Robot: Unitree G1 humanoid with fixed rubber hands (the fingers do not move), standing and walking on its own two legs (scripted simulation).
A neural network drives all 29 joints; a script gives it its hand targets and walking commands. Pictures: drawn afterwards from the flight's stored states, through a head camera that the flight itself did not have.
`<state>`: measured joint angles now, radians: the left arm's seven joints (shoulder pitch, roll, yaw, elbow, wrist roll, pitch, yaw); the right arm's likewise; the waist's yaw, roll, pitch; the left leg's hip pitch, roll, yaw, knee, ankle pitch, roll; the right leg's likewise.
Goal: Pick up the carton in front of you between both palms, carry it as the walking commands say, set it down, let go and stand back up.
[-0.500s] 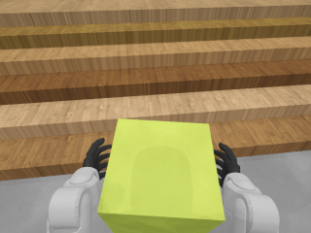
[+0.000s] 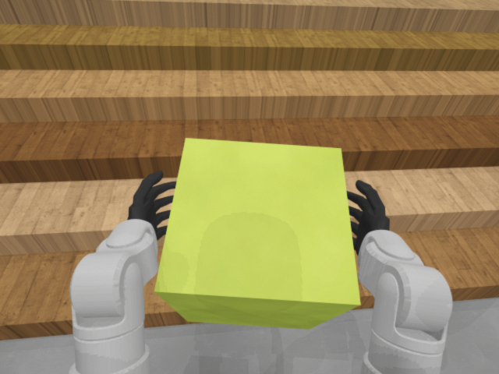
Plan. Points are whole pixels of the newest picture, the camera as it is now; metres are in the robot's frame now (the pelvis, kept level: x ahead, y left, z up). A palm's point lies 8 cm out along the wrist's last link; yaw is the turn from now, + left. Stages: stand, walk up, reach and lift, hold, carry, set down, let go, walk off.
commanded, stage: carry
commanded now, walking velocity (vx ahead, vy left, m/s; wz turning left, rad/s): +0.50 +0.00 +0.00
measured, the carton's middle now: (254, 245) +0.31 +0.00 +0.08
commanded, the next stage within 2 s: none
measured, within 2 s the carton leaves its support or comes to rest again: neither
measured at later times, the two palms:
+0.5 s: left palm (193, 77) +0.68 +0.15 +0.17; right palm (327, 84) +0.70 -0.15 +0.16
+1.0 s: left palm out of the picture +1.03 +0.12 +0.25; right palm (326, 8) +0.98 -0.18 +0.24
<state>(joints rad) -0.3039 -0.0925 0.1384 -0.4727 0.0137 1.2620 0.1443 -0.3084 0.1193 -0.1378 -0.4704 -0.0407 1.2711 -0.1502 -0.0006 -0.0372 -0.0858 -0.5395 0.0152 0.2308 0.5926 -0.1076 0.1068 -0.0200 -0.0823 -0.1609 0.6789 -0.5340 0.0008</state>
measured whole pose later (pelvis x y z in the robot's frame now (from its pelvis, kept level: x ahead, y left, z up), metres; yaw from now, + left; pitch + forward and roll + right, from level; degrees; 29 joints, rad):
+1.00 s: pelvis +0.65 +0.03 +0.12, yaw +0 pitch +5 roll +2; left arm -0.63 -0.11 0.35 -0.25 0.05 1.22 0.14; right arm -0.66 0.07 -0.22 -0.16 0.02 1.20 -0.20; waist -0.19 -0.01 0.10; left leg -0.43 -0.06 0.14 0.73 -0.39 0.09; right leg -0.75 0.08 0.08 1.80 -0.36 -0.09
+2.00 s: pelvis +0.97 +0.01 +0.27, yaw +1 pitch +3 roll +0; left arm -0.60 -0.09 0.28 0.08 0.07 1.16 0.17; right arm -0.62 0.07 -0.28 0.12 -0.08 1.16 -0.13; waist 0.00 0.00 -0.08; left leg -0.25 -0.05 0.10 0.51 -0.31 0.08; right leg -0.29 0.02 -0.12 0.53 -0.29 -0.07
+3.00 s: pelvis +0.97 +0.00 +0.28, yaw +1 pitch +1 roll +0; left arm -0.56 -0.08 0.25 0.09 0.06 1.16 0.16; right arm -0.57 0.07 -0.27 0.11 -0.07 1.16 -0.13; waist 0.00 0.00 -0.09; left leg -0.23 -0.03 0.10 0.50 -0.30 0.07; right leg -0.25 0.04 -0.13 0.48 -0.26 -0.09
